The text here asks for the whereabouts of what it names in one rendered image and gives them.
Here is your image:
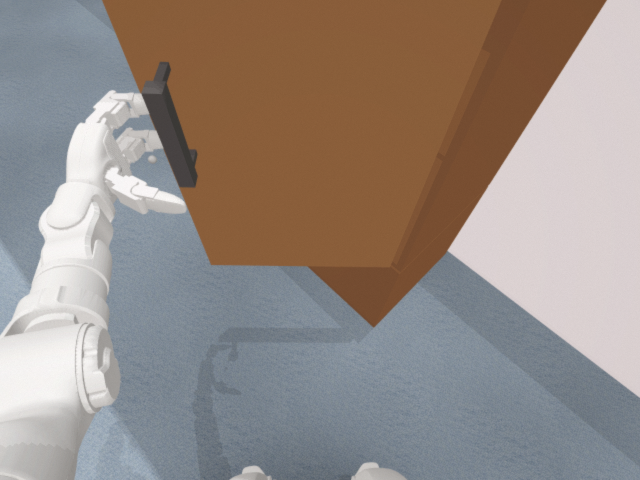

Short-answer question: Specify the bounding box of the cupboard door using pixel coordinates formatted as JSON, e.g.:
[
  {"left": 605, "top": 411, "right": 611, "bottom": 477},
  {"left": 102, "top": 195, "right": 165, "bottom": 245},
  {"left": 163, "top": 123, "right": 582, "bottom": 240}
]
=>
[{"left": 102, "top": 0, "right": 501, "bottom": 267}]

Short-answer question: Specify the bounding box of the robot left shin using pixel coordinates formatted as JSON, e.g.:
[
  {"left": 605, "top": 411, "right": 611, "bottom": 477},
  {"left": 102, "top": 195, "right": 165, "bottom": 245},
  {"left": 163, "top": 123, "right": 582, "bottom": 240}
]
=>
[{"left": 242, "top": 466, "right": 264, "bottom": 474}]

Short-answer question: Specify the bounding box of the left robot forearm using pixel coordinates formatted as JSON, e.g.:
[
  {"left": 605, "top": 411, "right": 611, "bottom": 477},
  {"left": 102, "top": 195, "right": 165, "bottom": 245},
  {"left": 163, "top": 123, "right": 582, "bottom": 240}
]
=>
[{"left": 0, "top": 182, "right": 116, "bottom": 339}]

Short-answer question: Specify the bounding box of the robot right shin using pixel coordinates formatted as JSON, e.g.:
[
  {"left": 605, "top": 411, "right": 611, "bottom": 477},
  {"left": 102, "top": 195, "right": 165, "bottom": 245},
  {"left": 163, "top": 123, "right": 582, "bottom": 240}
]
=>
[{"left": 355, "top": 462, "right": 379, "bottom": 476}]

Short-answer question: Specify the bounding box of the robot shin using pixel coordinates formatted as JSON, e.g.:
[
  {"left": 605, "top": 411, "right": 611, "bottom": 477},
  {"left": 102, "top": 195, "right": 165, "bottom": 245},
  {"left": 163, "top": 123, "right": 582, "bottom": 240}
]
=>
[
  {"left": 355, "top": 462, "right": 379, "bottom": 476},
  {"left": 242, "top": 466, "right": 264, "bottom": 474}
]

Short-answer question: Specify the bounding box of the handle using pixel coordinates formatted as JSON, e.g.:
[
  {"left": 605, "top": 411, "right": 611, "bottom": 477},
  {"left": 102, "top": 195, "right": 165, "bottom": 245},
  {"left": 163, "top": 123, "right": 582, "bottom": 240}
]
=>
[{"left": 141, "top": 62, "right": 198, "bottom": 188}]

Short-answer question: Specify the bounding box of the robot left hand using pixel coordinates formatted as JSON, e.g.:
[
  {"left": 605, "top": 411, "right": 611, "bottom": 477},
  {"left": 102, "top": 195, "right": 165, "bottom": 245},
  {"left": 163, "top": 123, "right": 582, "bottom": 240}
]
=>
[{"left": 66, "top": 90, "right": 187, "bottom": 214}]

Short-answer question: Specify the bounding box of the left robot upper arm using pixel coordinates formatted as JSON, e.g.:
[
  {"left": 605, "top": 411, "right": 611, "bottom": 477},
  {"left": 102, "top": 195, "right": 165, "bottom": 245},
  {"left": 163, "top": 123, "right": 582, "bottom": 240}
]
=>
[{"left": 0, "top": 323, "right": 121, "bottom": 480}]

